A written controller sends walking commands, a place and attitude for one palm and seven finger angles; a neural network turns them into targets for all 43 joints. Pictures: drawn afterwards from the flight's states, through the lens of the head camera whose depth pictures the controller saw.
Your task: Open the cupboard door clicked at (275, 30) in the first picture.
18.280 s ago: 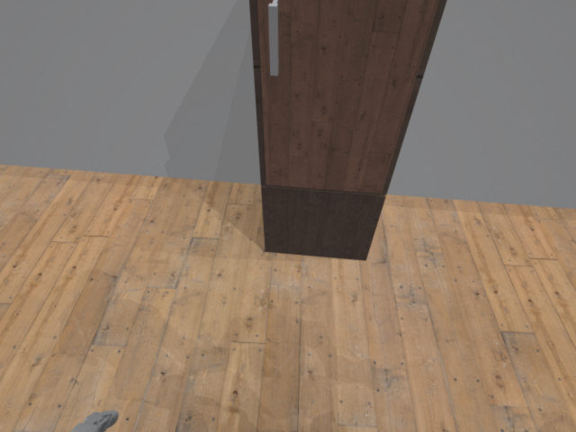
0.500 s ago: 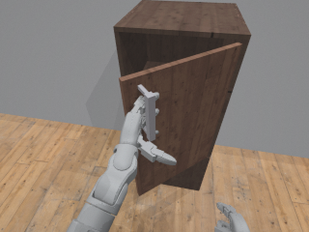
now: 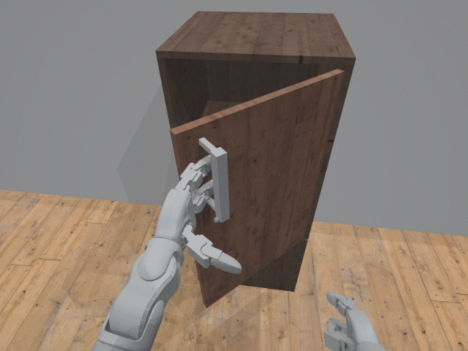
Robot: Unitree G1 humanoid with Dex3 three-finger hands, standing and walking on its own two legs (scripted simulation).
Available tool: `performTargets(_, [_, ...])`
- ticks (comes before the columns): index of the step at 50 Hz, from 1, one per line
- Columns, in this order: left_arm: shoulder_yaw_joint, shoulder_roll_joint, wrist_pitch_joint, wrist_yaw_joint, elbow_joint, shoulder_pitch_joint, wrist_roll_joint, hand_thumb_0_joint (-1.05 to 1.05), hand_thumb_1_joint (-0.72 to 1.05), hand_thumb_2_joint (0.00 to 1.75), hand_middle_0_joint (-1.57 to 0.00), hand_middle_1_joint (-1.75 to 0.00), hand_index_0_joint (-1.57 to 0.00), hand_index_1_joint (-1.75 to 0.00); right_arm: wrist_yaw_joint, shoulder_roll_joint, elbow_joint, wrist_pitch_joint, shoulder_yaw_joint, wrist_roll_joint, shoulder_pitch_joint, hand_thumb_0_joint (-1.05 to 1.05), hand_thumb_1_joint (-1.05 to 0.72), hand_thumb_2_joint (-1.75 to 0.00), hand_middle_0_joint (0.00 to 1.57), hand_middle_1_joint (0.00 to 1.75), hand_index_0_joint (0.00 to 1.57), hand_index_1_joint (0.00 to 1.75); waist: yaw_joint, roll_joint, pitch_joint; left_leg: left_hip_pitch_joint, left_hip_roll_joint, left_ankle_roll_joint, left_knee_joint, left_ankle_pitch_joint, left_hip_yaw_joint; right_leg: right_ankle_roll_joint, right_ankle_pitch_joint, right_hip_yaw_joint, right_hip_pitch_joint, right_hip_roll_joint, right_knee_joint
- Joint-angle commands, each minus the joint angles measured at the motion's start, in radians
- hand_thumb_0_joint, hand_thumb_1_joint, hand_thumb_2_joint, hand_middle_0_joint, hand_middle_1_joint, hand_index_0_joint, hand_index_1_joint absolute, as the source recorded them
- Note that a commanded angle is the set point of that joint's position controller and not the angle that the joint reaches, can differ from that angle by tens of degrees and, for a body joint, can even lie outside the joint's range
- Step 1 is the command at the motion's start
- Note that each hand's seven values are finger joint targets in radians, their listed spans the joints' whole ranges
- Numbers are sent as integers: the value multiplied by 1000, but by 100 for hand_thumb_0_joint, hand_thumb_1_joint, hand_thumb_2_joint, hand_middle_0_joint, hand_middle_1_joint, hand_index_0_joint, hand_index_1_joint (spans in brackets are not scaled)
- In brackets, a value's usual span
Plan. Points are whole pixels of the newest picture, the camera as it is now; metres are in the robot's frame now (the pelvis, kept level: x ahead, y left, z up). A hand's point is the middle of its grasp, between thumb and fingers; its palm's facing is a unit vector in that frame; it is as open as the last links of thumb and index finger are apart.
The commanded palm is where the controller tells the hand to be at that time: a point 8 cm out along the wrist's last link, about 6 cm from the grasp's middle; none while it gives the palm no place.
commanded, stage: slide the hand sideways off the handle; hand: left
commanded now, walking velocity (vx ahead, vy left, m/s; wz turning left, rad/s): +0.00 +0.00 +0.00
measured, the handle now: (214, 181) +0.35 +0.06 +0.15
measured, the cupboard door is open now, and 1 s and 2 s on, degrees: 44 44 44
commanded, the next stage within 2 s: draw the hand back to the body in 0.56 s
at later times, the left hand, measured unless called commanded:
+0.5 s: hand (174, 247) +0.22 +0.10 +0.14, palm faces -0.04 -1.00 -0.07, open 16.3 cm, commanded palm +0.19 +0.16 +0.15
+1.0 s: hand (137, 251) +0.21 +0.15 +0.14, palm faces -0.03 -1.00 -0.07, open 16.4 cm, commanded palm +0.18 +0.21 +0.15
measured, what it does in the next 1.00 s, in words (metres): stands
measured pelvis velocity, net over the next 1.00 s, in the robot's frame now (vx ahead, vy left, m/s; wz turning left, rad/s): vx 0.02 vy -0.01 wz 0.03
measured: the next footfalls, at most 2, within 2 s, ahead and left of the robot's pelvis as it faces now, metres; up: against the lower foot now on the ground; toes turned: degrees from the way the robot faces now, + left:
none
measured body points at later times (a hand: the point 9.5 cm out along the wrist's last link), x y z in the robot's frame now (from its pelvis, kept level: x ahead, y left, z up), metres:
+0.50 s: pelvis +0.03 -0.03 +0.00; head -0.01 -0.06 +0.44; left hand +0.22 +0.16 +0.15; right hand +0.24 -0.23 -0.07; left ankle +0.04 +0.10 -0.74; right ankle -0.01 -0.09 -0.74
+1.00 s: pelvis +0.02 -0.01 +0.00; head -0.01 -0.04 +0.44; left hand +0.21 +0.21 +0.15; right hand +0.22 -0.23 -0.07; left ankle +0.04 +0.10 -0.74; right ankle -0.01 -0.09 -0.74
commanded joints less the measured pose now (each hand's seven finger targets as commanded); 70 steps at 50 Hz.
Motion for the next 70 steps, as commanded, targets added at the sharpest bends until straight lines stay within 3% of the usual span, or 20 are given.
performTargets(1, [127,48,-55,-2,-275,-170,-13,0,-50,30,-15,-30,-15,-30,-14,-81,-193,-64,-28,7,-216,0,-90,-90,20,30,20,30,31,-72,-113,125,0,9,-68,44,-40,13,39,35,-99,-21,-144])
performTargets(11, [174,111,-92,-71,-494,153,-13,0,-50,30,-15,-30,-15,-30,-1,-97,-227,-95,-41,8,-165,0,-90,-90,20,30,20,30,32,-79,-121,115,1,19,-29,174,-28,23,274,35,-79,-16,-82])
performTargets(15, [170,118,-111,-119,-554,173,-29,0,-50,30,-15,-30,-15,-30,-13,-101,-230,-129,-42,9,-147,0,-90,-90,20,30,20,30,9,-64,-107,125,-6,24,-3,169,-26,37,297,39,-109,-22,-82])
performTargets(17, [203,146,-120,-141,-568,210,-48,0,-50,30,-15,-30,-15,-30,-20,-109,-228,-149,-44,12,-135,0,-90,-90,20,30,20,30,10,-43,-100,122,-6,23,5,161,-28,36,285,38,-115,-24,-83])
performTargets(24, [309,206,-146,-227,-527,316,-109,0,-50,30,-15,-30,-15,-30,-41,-121,-211,-214,-46,14,-105,0,-90,-90,20,30,20,30,20,-96,-90,83,-14,23,38,158,-37,65,365,64,-109,-45,-86])
performTargets(27, [302,200,-155,-250,-538,284,-124,0,-50,30,-15,-30,-15,-30,-42,-125,-210,-238,-46,18,-107,0,-90,-90,20,30,20,30,16,-58,-83,81,-17,22,41,144,-41,67,339,71,-122,-52,-86])
performTargets(33, [332,219,-185,-260,-519,273,-141,0,-50,30,-15,-30,-15,-30,-52,-132,-196,-293,-52,17,-96,0,-90,-90,20,30,20,30,19,-82,-83,68,-18,20,56,122,-54,72,295,85,-136,-61,-94])
performTargets(36, [406,287,-190,-257,-492,286,-143,0,-50,30,-15,-30,-15,-30,-54,-140,-175,-299,-55,18,-88,0,-90,-90,20,30,20,30,32,-77,-91,52,-16,16,56,123,-53,68,289,90,-117,-65,-92])
performTargets(39, [399,259,-185,-264,-481,279,-152,0,-50,30,-15,-30,-15,-30,-55,-134,-181,-307,-51,21,-99,0,-90,-90,20,30,20,30,31,-63,-76,51,-18,16,50,107,-48,70,249,89,-132,-62,-99])
performTargets(41, [449,308,-179,-266,-463,299,-161,0,-50,30,-15,-30,-15,-30,-57,-143,-171,-312,-55,24,-98,0,-90,-90,20,30,20,30,38,-67,-68,46,-13,14,51,107,-51,65,239,88,-129,-62,-105])
performTargets(47, [410,277,-184,-298,-537,272,-182,0,-50,30,-15,-30,-15,-30,-63,-146,-183,-351,-51,31,-99,0,-90,-90,20,30,20,30,34,-6,-96,82,-13,17,28,118,-54,49,218,39,-142,-35,-80])
performTargets(51, [473,331,-172,-300,-466,289,-186,0,-50,30,-15,-30,-15,-30,-70,-158,-161,-362,-55,32,-90,0,-90,-90,20,30,20,30,35,-60,-49,58,-9,17,21,87,-64,45,157,29,-168,-27,-92])
performTargets(58, [493,328,-155,-312,-492,275,-197,0,-32,37,-16,-30,-16,-30,-76,-152,-171,-370,-48,36,-98,0,-90,-90,20,30,20,30,40,-9,-95,84,-10,13,-9,89,-73,36,142,1,-148,-18,-73])
performTargets(59, [476,392,-240,-157,-607,239,-47,0,-29,39,-16,-30,-16,-30,-85,-128,-172,-362,-47,9,-114,0,-90,-90,20,30,20,30,61,-10,-13,53,-8,7,-28,56,-65,30,106,47,-165,-26,-141])
performTargets(60, [449,316,-251,-95,-493,353,-33,0,-26,40,-16,-30,-16,-30,-88,-124,-150,-356,-46,-5,-91,0,-90,-90,20,30,20,30,44,-40,45,46,-3,1,-37,24,-61,27,60,48,-187,-32,-166])
performTargets(61, [440,314,-260,-66,-495,369,-21,0,-22,42,-16,-30,-16,-30,-84,-133,-146,-353,-52,-3,-87,0,-90,-90,20,30,20,30,44,-72,49,44,1,-2,-45,0,-68,25,31,47,-187,-35,-174])
performTargets(62, [412,285,-270,-47,-503,392,0,0,-18,43,-16,-30,-16,-30,-81,-129,-144,-341,-50,-7,-86,0,-90,-90,20,30,20,30,41,-39,39,62,5,0,-58,3,-68,24,27,48,-177,-33,-169])
performTargets(65, [434,320,-311,4,-545,392,38,0,-8,48,-16,-30,-16,-30,-73,-132,-133,-325,-57,-15,-76,0,-90,-90,20,30,20,30,43,51,-37,101,10,-3,-88,41,-67,17,67,44,-110,-33,-149])
performTargets(66, [458,355,-319,21,-536,394,50,0,-5,50,-17,-30,-17,-30,-74,-140,-122,-323,-61,-18,-70,0,-90,-90,20,30,20,30,43,46,-43,105,15,-4,-95,41,-67,15,72,45,-93,-34,-150])
performTargets(70, [457,346,-344,48,-545,372,68,0,9,55,-17,-30,-17,-30,-74,-134,-114,-311,-66,-21,-78,0,-90,-90,20,30,20,30,37,27,-65,143,22,-4,-113,83,-73,16,95,40,-77,-30,-155])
